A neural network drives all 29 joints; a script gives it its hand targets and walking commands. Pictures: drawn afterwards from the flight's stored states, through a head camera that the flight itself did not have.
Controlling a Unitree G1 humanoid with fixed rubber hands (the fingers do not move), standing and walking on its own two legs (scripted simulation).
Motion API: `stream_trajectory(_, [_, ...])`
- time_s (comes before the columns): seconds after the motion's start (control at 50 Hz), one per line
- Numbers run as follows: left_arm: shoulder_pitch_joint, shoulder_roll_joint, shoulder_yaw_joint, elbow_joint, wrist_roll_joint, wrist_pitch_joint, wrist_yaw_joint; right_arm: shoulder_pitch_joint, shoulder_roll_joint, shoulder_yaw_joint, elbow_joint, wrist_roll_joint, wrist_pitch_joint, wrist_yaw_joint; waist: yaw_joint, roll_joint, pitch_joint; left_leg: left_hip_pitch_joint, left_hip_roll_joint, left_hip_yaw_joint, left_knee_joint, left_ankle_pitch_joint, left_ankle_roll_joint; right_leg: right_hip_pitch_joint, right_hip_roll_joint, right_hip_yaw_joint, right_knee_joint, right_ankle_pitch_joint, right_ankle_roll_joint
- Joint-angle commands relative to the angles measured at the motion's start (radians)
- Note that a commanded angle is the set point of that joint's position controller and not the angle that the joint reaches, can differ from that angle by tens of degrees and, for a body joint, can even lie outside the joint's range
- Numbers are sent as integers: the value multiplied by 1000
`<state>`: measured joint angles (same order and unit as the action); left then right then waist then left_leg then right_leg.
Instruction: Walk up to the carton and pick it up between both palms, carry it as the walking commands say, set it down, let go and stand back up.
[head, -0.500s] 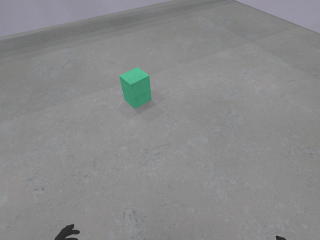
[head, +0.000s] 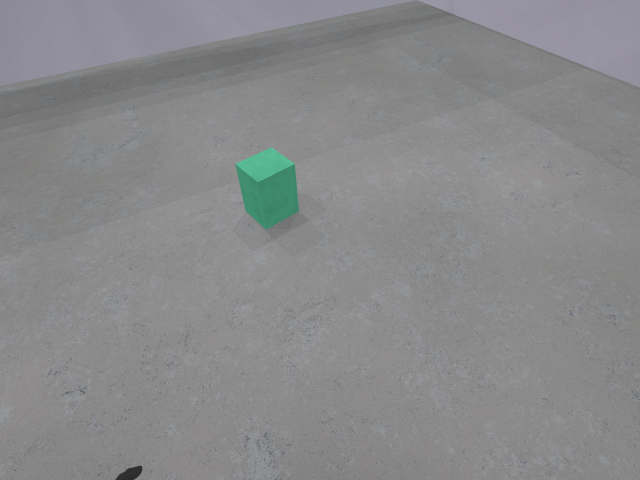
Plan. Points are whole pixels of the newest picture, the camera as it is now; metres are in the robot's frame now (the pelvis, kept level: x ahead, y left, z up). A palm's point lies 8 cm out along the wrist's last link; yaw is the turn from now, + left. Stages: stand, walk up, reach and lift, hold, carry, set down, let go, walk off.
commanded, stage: stand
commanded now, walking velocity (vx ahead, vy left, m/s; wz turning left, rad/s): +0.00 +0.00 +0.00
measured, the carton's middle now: (268, 188) +1.45 +0.30 -0.64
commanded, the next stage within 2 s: walk up in 0.36 s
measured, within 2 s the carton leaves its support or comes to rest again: neither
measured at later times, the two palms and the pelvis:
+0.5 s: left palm out of the picture +0.10 +0.31 -0.11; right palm out of the picture +0.08 -0.30 -0.11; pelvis +0.00 +0.01 +0.00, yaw +0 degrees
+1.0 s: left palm out of the picture +0.06 +0.33 -0.15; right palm out of the picture +0.15 -0.17 -0.12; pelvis +0.10 +0.08 -0.01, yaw +8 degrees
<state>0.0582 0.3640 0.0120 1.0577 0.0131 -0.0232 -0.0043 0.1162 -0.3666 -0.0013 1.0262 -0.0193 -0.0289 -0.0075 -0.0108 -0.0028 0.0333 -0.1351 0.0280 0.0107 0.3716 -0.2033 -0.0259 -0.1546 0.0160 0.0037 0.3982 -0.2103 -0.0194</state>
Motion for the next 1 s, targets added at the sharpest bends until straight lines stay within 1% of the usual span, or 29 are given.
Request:
stream_trajectory(0.0, [-67,166,33,-48,-1,-12,5,-31,-172,-38,-38,2,-16,-9,5,-33,-77,18,104,-80,-68,106,52,29,-128,99,-71,158,-14])
stream_trajectory(0.04, [-42,185,30,-29,-5,-16,2,-40,-172,-31,-36,3,-15,-4,3,19,-53,24,103,-76,-68,111,50,4,-134,105,-84,162,-13])
stream_trajectory(0.12, [-64,170,35,-34,-2,-12,3,-40,-177,-38,-25,0,-12,-5,-5,-3,-79,21,103,-74,-80,88,49,20,-131,96,-84,136,-8])
stream_trajectory(0.14, [-53,181,38,-26,-7,-12,3,-44,-189,-40,-24,2,-13,-5,-4,26,-79,13,104,-80,-71,79,51,16,-133,103,-90,129,-14])
stream_trajectory(0.22, [-30,181,32,-20,-4,-10,5,-32,-186,-37,-14,0,-12,-4,7,-29,-52,10,104,-78,-84,77,55,22,-141,107,-97,134,-13])
stream_trajectory(0.24, [-36,186,34,-26,-2,-11,5,-33,-179,-38,-15,7,-13,-5,3,13,-71,27,104,-86,-84,92,52,18,-140,109,-96,152,-17])
stream_trajectory(0.3, [-37,197,35,-20,-2,-10,5,-39,-174,-34,-10,2,-9,-5,6,8,-31,6,104,-82,-96,70,57,6,-138,116,-105,111,-21])
stream_trajectory(0.38, [-36,184,34,-23,-3,-11,6,-45,-181,-41,-13,1,-11,-5,-3,13,-83,35,108,-95,-86,131,57,30,-141,101,-94,173,-14])
stream_trajectory(0.44, [-37,184,34,-10,4,-7,8,-28,-180,-36,2,-2,-9,-7,5,-20,-46,18,106,-89,-97,102,55,25,-140,93,-105,130,-9])
stream_trajectory(0.52, [-37,200,34,-7,0,-2,8,-36,-186,-37,1,5,-7,-4,1,35,-45,9,108,-82,-90,101,49,29,-149,108,-107,152,-17])
stream_trajectory(0.54, [-19,97,64,-74,10,42,-26,163,-179,-75,28,-14,45,-5,-17,-63,-4,0,207,-258,-70,-438,122,-184,-129,-35,44,-348,39])
stream_trajectory(0.56, [27,100,51,-92,21,38,-8,-19,-149,-55,-20,-8,58,37,56,136,57,-278,96,-212,-51,-574,108,-20,-157,28,17,-412,25])
stream_trajectory(0.58, [198,141,68,-45,25,29,9,-181,-120,-63,-133,2,58,57,143,90,75,-528,19,-71,40,-411,5,217,-232,106,-138,-430,-18])
stream_trajectory(0.6, [309,193,87,-19,23,19,30,-207,-60,-53,-170,6,51,68,182,-209,56,-625,2,-14,325,-243,12,304,-431,349,-291,-481,-81])
stream_trajectory(0.62, [328,208,84,3,27,4,38,-192,-58,-55,-162,-1,37,64,170,-202,18,-612,60,-48,472,-223,22,293,-484,388,-301,-443,-98])
stream_trajectory(0.64, [276,167,76,-10,19,-9,37,-114,-57,-66,-135,-11,23,67,122,-108,-29,-555,70,-63,533,-191,26,260,-449,351,-293,-437,-97])
stream_trajectory(0.66, [246,152,71,-12,19,-17,29,-41,-48,-68,-126,-14,12,70,91,-114,-49,-496,68,-53,549,-188,20,195,-439,316,-302,-445,-98])
stream_trajectory(0.7, [106,115,76,-64,25,-26,16,44,-26,-60,-106,-4,13,83,20,-178,25,-343,66,-8,455,-178,13,24,-373,135,-315,-366,-48])
stream_trajectory(0.72, [126,105,72,-49,30,-25,6,28,-10,-56,-104,-2,21,84,5,-189,40,-263,46,33,418,-153,5,-32,-327,58,-312,-336,-30])
stream_trajectory(0.76, [163,92,72,-52,36,-22,-2,11,15,-43,-113,7,31,80,5,-199,81,-184,27,84,282,-149,4,-67,-297,-13,-272,-272,-33])
stream_trajectory(0.78, [157,91,70,-40,31,-24,-6,46,7,-51,-102,6,26,78,-17,-227,67,-103,36,107,222,-84,0,-107,-276,-60,-235,-273,-42])
stream_trajectory(0.8, [159,87,67,-38,29,-19,-10,98,-1,-59,-90,-1,21,68,-50,-203,51,26,18,150,140,-21,3,-167,-247,-111,-166,-303,-37])
stream_trajectory(0.82, [190,60,56,-33,28,-15,-13,170,-16,-70,-54,-5,13,54,-73,-130,43,132,12,163,125,-13,5,-239,-222,-110,-84,-311,-37])
stream_trajectory(0.84, [182,15,49,-56,26,-16,-15,341,-79,-98,-7,-8,-2,41,-135,156,-27,312,82,40,43,-95,34,-359,-160,-143,243,-338,-20])
stream_trajectory(0.86, [119,-49,38,-113,29,-25,-20,519,-149,-112,34,-33,-10,18,-181,380,-40,346,334,-370,-135,-399,67,-557,-79,-121,632,-394,-10])
stream_trajectory(0.88, [95,-40,43,-149,35,-24,-21,503,-229,-141,-9,-29,-19,6,-137,241,-74,310,545,-699,-291,-591,145,-661,-91,-4,810,-340,5])
stream_trajectory(0.9, [80,-13,50,-131,34,-22,-21,428,-181,-126,-24,-14,-22,5,-96,163,-10,222,536,-667,-287,-634,189,-679,-170,64,846,-240,-5])
stream_trajectory(0.94, [141,-52,39,-102,31,-28,-38,223,-41,-88,-64,-15,-35,12,-21,111,124,29,368,-339,-231,-343,155,-607,-221,42,782,-57,20])
stream_trajectory(0.98, [149,-82,37,-117,29,-16,-42,263,18,-75,-48,-12,-52,14,-22,105,99,25,292,-188,-214,-107,137,-522,-197,-6,700,-9,54])
